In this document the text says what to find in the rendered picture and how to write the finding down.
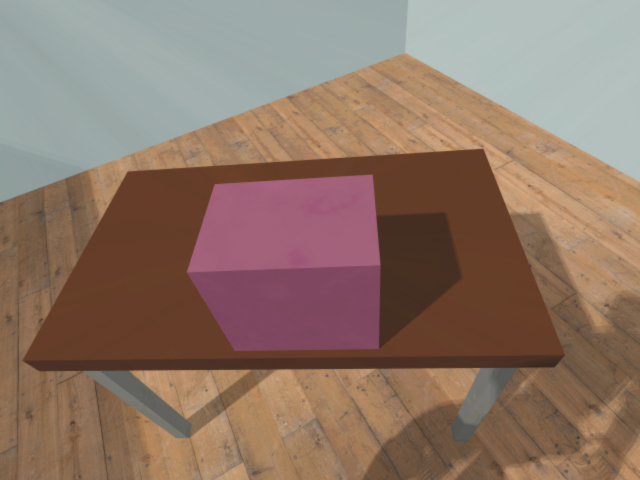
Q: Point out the carton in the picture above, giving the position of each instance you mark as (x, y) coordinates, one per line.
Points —
(292, 264)

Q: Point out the table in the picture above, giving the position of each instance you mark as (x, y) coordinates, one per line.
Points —
(456, 288)

